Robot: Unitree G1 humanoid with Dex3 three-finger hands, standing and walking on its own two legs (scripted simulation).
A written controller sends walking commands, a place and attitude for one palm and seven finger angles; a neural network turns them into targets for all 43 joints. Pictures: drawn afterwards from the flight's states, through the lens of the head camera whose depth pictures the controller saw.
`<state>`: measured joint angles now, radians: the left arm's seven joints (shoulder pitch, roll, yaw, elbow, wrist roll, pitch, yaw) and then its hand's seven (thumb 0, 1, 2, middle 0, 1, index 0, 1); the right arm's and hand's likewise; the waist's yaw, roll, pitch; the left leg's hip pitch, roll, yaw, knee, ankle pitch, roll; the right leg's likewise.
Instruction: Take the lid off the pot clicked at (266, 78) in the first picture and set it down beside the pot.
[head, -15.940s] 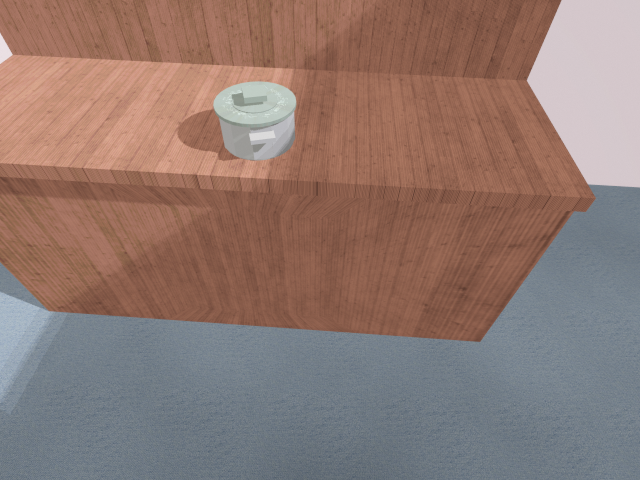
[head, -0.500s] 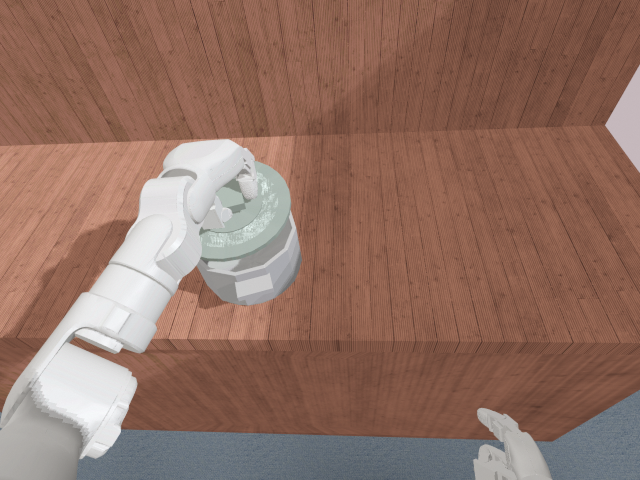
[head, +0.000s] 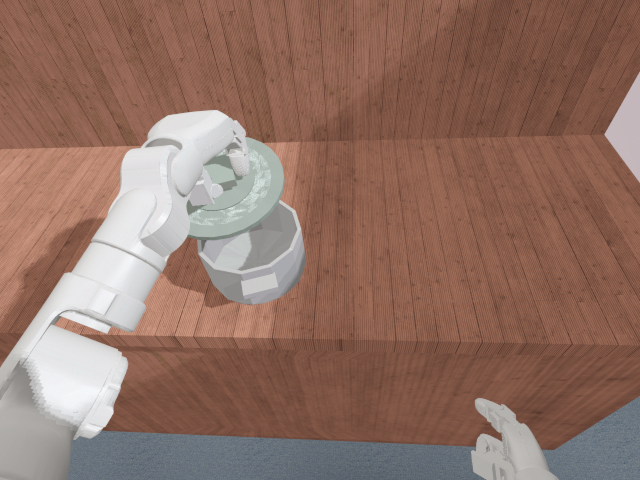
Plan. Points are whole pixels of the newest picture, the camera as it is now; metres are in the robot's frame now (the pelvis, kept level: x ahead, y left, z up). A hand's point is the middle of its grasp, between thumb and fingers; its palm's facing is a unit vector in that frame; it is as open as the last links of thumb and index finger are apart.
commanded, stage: lift the lid straight up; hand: left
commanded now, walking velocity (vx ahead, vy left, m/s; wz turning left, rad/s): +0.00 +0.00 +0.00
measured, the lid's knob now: (215, 173) +0.46 +0.17 +0.15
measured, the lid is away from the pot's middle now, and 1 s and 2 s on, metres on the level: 0.02 0.06 0.18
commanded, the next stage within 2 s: move the lid sideways beside the pot in 0.58 s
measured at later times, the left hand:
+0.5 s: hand (198, 152) +0.42 +0.16 +0.22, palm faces -0.19 -0.06 -0.98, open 6.8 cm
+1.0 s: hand (174, 154) +0.43 +0.20 +0.21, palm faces -0.23 -0.06 -0.97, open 6.8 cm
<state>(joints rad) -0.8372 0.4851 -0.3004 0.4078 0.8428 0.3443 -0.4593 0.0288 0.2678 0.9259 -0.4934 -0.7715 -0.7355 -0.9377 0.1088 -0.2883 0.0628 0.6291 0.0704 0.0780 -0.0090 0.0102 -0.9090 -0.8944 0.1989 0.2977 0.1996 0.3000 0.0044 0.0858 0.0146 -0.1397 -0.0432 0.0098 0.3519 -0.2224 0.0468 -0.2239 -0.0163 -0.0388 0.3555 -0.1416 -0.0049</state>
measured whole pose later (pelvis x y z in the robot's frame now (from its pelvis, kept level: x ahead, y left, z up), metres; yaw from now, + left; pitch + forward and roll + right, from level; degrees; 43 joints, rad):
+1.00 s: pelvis +0.00 +0.00 +0.00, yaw +0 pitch +1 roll +0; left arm -0.93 0.58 -0.23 0.50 0.88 0.34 -0.54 0.02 0.27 0.92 -0.49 -0.77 -0.74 -0.94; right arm 0.15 -0.31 0.06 0.62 0.07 0.09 -0.02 0.01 -0.91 -0.89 0.20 0.30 0.20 0.30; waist -0.01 0.08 0.02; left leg -0.15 -0.04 0.01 0.33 -0.21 0.05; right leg -0.23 -0.01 -0.03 0.33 -0.12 -0.01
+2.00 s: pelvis +0.00 +0.02 +0.00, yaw +1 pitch +3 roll -1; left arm -0.91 0.76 -0.10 0.57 0.87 0.19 -0.58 0.02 0.28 0.92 -0.49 -0.77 -0.74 -0.95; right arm 0.15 -0.32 0.06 0.62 0.09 0.15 -0.02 0.01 -0.91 -0.89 0.20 0.30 0.20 0.30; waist -0.02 0.06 0.03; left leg -0.19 -0.06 0.00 0.35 -0.21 0.07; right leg -0.24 -0.03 -0.05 0.29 -0.11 0.02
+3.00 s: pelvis +0.02 +0.02 +0.00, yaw +2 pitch +5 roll -2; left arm -0.92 0.86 0.00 0.72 0.90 0.09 -0.57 0.02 0.28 0.92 -0.48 -0.77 -0.75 -0.95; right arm 0.18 -0.32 0.05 0.64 0.10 0.16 -0.03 0.01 -0.91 -0.89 0.20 0.30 0.20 0.30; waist -0.03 0.06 0.04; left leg -0.22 -0.06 -0.02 0.38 -0.24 0.08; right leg -0.24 -0.03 -0.06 0.28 -0.12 0.02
